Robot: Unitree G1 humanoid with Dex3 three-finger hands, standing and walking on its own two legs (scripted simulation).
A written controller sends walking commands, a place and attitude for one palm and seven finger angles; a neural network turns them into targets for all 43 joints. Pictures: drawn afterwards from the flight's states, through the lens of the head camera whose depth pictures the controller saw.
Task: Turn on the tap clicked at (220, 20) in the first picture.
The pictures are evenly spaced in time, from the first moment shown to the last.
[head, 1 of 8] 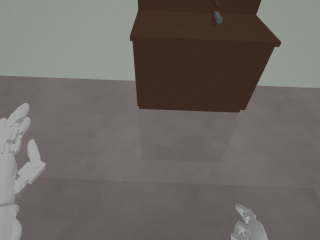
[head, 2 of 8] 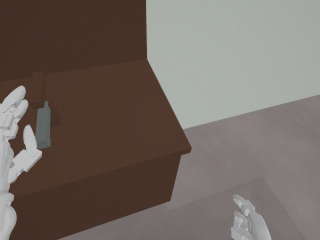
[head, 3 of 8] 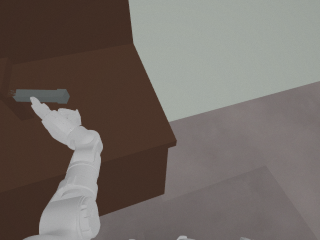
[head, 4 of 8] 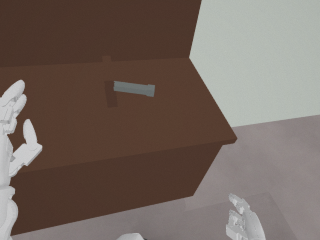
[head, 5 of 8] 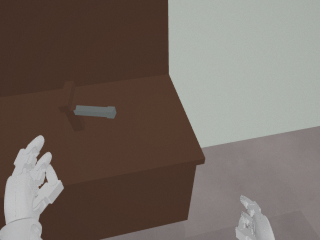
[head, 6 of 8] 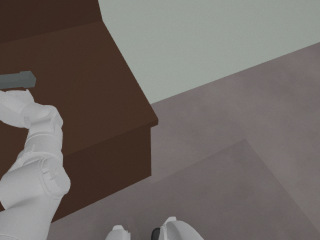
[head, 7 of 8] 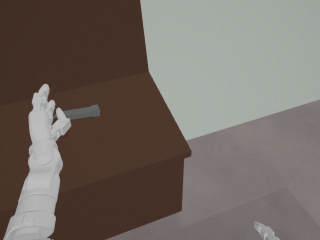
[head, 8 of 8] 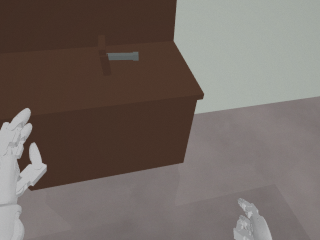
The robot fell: no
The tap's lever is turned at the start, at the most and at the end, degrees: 0 82 82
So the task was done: yes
